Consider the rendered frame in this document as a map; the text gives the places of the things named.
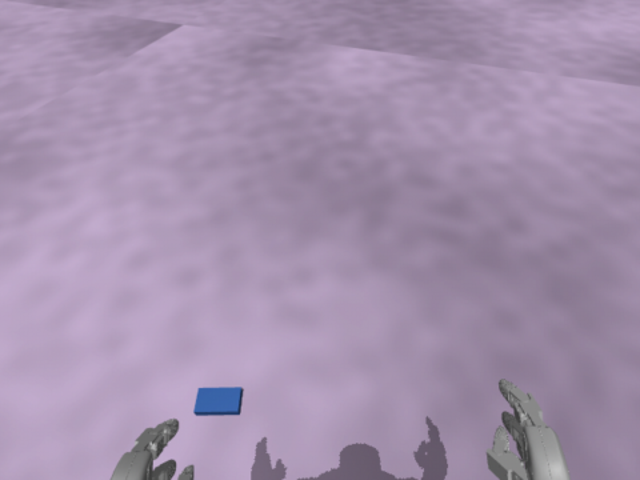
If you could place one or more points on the small box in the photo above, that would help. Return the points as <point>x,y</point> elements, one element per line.
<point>218,401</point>

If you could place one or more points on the left robot hand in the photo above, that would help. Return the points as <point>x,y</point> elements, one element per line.
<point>138,464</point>

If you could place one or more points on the right robot hand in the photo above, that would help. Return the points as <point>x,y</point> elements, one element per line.
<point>537,444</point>

